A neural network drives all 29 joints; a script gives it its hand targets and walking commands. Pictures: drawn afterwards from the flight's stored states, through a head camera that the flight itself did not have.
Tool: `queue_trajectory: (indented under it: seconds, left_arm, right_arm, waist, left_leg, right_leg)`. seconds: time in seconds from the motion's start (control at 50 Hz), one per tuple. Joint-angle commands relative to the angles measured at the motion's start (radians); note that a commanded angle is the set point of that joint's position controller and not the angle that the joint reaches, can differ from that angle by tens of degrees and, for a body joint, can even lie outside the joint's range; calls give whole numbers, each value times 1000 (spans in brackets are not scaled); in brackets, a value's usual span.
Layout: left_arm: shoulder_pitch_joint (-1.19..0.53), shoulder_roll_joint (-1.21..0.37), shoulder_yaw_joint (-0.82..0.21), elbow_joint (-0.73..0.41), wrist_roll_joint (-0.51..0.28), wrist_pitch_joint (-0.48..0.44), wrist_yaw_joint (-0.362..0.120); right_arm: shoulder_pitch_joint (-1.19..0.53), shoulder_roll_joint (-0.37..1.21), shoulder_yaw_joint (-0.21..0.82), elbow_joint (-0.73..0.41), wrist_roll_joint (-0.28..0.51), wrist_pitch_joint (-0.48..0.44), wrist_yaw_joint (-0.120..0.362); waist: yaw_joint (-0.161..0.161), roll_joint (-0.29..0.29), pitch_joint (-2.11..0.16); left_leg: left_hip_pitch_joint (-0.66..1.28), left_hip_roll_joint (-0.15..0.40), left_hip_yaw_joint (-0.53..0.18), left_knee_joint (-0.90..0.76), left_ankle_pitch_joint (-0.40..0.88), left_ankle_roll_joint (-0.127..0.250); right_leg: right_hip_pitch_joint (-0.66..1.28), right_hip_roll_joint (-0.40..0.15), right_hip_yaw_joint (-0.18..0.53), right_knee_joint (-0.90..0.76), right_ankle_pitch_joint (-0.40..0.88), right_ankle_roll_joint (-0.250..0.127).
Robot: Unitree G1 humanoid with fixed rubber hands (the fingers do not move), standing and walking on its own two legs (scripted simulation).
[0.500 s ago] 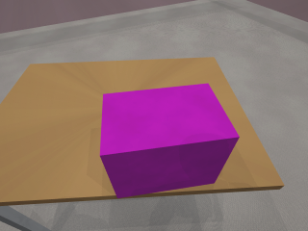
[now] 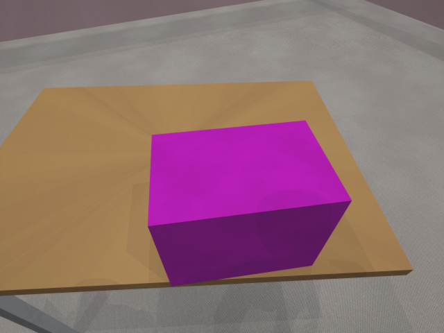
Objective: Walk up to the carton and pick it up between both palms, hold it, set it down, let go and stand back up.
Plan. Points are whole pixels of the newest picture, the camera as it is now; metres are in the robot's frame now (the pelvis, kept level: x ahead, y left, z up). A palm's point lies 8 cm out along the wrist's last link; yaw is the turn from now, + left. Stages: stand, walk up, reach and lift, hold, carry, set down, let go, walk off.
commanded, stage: stand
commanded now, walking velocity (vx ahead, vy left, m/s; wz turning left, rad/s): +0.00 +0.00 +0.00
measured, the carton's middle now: (237, 204) +0.36 -0.01 +0.04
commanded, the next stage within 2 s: none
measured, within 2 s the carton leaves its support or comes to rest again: neither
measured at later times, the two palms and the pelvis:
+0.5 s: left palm out of the picture -0.04 +0.20 -0.15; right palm out of the picture -0.03 -0.19 -0.15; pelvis +0.01 +0.00 +0.00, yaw +0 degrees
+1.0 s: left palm out of the picture -0.04 +0.19 -0.15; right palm out of the picture -0.05 -0.20 -0.15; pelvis +0.00 -0.01 +0.00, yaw +0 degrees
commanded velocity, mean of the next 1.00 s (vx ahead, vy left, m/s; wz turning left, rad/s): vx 0.00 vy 0.00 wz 0.00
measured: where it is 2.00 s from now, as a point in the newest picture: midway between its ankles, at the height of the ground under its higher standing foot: outside the picture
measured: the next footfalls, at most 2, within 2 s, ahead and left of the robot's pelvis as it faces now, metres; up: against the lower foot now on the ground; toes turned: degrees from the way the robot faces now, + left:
none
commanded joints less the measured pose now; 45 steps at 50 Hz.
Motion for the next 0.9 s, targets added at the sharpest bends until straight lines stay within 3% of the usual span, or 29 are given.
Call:
queue_trajectory:
  seconds: [0.0,0.04,0.1,0.12,0.16,0.18,0.22,0.24,0.28,0.3,0.32,0.36,0.38,0.4,0.42,0.46,0.5,0.56,0.6,0.62,0.66,0.68,0.72,0.74,0.76,0.78,0.82,0.86,0.88]
  left_arm:
    - [71,46,0,-6,8,-2,13]
    - [66,55,7,-22,2,-2,4]
    - [114,58,3,28,8,5,13]
    - [98,36,-4,1,14,-1,6]
    - [112,42,4,0,12,-11,-1]
    - [90,59,-1,-12,6,-6,-4]
    - [79,40,-3,-15,7,-8,0]
    - [87,25,-2,-7,8,-8,2]
    - [67,98,15,-18,-2,-2,5]
    - [92,72,6,1,1,-1,4]
    - [124,68,-2,20,6,5,1]
    - [97,53,-7,5,2,0,9]
    - [145,42,-5,17,-5,-7,12]
    - [100,41,-10,15,1,-10,7]
    - [125,79,-1,29,5,-4,16]
    - [149,73,-5,25,12,-1,20]
    - [119,91,7,9,2,-9,11]
    - [117,34,-10,17,4,3,9]
    - [73,54,-5,3,11,0,10]
    - [107,73,-1,2,5,4,9]
    - [106,37,-12,-1,-5,0,7]
    - [113,36,-14,-9,-3,0,1]
    - [152,70,-7,30,2,7,18]
    - [96,108,-1,2,12,7,11]
    - [123,78,-6,15,1,1,5]
    - [118,47,-19,10,6,-2,10]
    - [127,93,-4,28,5,-1,7]
    - [118,2,-23,11,-3,1,7]
    - [144,42,-7,2,-3,4,7]
  right_arm:
    - [83,-59,-6,-1,-5,-1,-11]
    - [128,-79,-9,10,8,0,-13]
    - [66,-89,-8,-14,-2,-3,-6]
    - [76,-80,-14,-3,4,3,-4]
    - [80,-81,-16,-6,3,8,-13]
    - [109,-110,-21,-8,0,6,-16]
    - [70,-63,-10,-5,4,3,-6]
    - [64,-66,-8,-12,-2,4,-6]
    - [108,-96,-17,2,-2,2,-8]
    - [109,-73,-8,-4,-4,2,-5]
    - [101,-72,-5,1,-6,-4,-9]
    - [116,-110,-22,1,0,2,-15]
    - [107,-61,-4,2,6,-1,-12]
    - [110,-83,-12,-5,13,-2,-8]
    - [83,-126,-23,-11,-5,-9,1]
    - [114,-76,-8,1,11,-11,2]
    - [136,-74,-10,-11,2,-3,-10]
    - [101,-109,-17,-18,2,-2,-8]
    - [98,-99,-13,-5,-3,10,-7]
    - [113,-57,0,-4,-9,11,-12]
    - [141,-90,-8,3,12,10,-12]
    - [132,-85,-5,2,14,8,-13]
    - [88,-69,6,-33,2,4,-14]
    - [96,-92,2,-22,0,7,-14]
    - [73,-98,-1,-22,5,8,-9]
    - [153,-125,-13,-16,2,1,-12]
    - [111,-135,-12,-17,8,5,-7]
    - [140,-78,-10,-3,12,4,1]
    - [141,-49,2,-4,1,8,-7]
  waist:
    - [-4,46,43]
    - [0,31,73]
    - [14,-6,84]
    - [15,76,60]
    - [18,-35,48]
    - [-8,-16,53]
    - [9,39,57]
    - [12,10,21]
    - [-9,65,80]
    - [-4,70,64]
    - [18,66,41]
    - [2,0,44]
    - [22,-4,9]
    - [1,-12,9]
    - [17,-32,30]
    - [16,69,78]
    - [2,34,75]
    - [-1,-29,37]
    - [-10,21,92]
    - [11,23,45]
    - [4,70,42]
    - [5,47,51]
    - [13,-10,91]
    - [11,38,75]
    - [23,31,61]
    - [-17,24,38]
    - [10,-42,39]
    - [-13,28,70]
    - [11,17,65]
  left_leg:
    - [-2,175,-105,-65,559,-46]
    - [-25,182,-116,-59,652,-52]
    - [-20,158,-108,-65,515,-10]
    - [-42,148,-109,-65,461,-15]
    - [-13,161,-110,-55,463,-6]
    - [0,182,-128,-74,576,-23]
    - [-23,169,-123,-76,542,-14]
    - [7,185,-134,-74,509,-16]
    - [-4,190,-109,-69,684,-58]
    - [5,179,-103,-81,640,-40]
    - [19,167,-121,-72,511,-16]
    - [7,179,-103,-65,656,-25]
    - [40,183,-117,-72,554,-8]
    - [19,172,-109,-63,573,-15]
    - [-9,170,-102,-56,560,-11]
    - [-43,142,-72,-50,543,-22]
    - [-29,176,-109,-62,641,-36]
    - [38,182,-104,-60,558,-13]
    - [-34,169,-90,-74,531,-44]
    - [2,161,-101,-70,484,-46]
    - [-4,180,-88,-75,610,-61]
    - [3,164,-96,-59,569,-32]
    - [-30,183,-121,-89,499,-34]
    - [-14,157,-80,-75,524,-37]
    - [-21,148,-86,-76,433,-23]
    - [19,176,-101,-74,532,-43]
    - [16,164,-87,-47,475,-32]
    - [12,157,-95,-57,449,-22]
    - [-15,179,-89,-55,565,-40]
  right_leg:
    - [-56,-65,1,-14,264,-30]
    - [-61,-55,0,-5,258,-25]
    - [-75,-61,16,-32,281,-35]
    - [-40,-87,31,-33,294,-52]
    - [-71,-75,16,-14,282,-40]
    - [-84,-55,11,-6,207,-34]
    - [-74,-73,16,-18,245,-48]
    - [-71,-70,20,-13,214,-39]
    - [-115,-58,0,-13,227,-33]
    - [-97,-67,11,-4,218,-33]
    - [-67,-71,12,-30,223,-35]
    - [-66,-57,-7,-14,250,-25]
    - [-71,-70,9,-11,231,-22]
    - [-41,-65,3,-2,286,-31]
    - [-24,-73,13,-27,325,-30]
    - [-42,-91,34,-8,402,-54]
    - [-55,-81,11,8,353,-44]
    - [-84,-61,3,-21,238,-25]
    - [-55,-69,3,-32,246,-27]
    - [-65,-64,3,-29,242,-23]
    - [-61,-59,-6,0,239,-17]
    - [-84,-55,-5,-5,236,-28]
    - [-83,-73,23,-23,238,-32]
    - [-98,-73,1,-13,273,-36]
    - [-62,-66,8,-31,256,-30]
    - [-60,-72,16,-26,257,-24]
    - [-74,-58,-6,-26,279,-19]
    - [-81,-65,29,-25,290,-27]
    - [-76,-65,10,-17,299,-28]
